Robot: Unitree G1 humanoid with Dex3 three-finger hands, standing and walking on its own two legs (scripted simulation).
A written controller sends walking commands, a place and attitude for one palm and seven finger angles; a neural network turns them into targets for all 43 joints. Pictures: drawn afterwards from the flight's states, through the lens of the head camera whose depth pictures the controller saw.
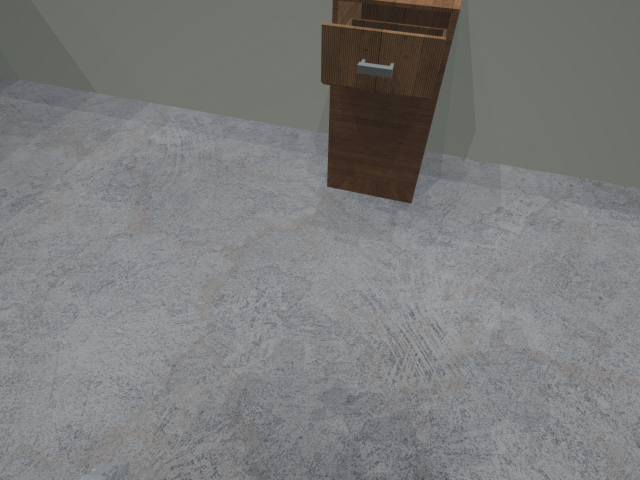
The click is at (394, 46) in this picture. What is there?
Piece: drawer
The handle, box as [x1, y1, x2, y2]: [357, 59, 393, 77]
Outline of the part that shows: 357,65 357,72 390,77 393,63 391,63 389,66 365,63 365,59 362,59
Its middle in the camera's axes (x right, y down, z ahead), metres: +0.17 -0.52 +1.18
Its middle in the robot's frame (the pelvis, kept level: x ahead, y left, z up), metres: +1.24 -0.11 -0.04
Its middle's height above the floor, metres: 0.73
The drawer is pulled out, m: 0.22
